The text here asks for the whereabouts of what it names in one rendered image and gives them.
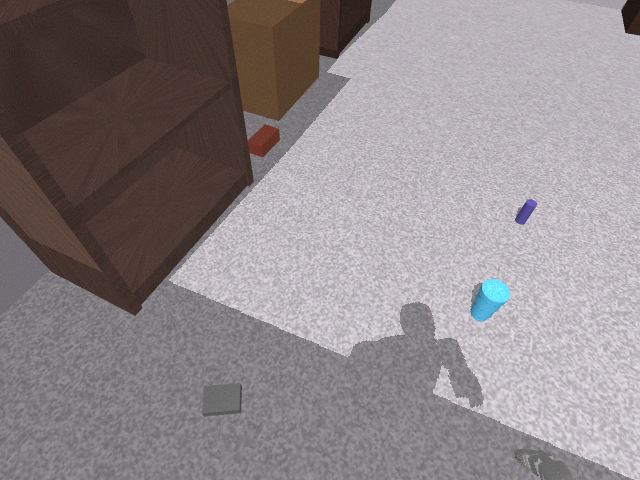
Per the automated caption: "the bookshelf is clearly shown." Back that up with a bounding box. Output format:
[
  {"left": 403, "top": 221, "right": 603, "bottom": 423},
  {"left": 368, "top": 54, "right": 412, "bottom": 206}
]
[
  {"left": 319, "top": 0, "right": 372, "bottom": 59},
  {"left": 0, "top": 0, "right": 254, "bottom": 316}
]

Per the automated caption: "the right robot hand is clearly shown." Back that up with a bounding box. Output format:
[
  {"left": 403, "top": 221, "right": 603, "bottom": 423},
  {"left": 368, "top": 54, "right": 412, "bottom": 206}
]
[{"left": 514, "top": 449, "right": 577, "bottom": 480}]

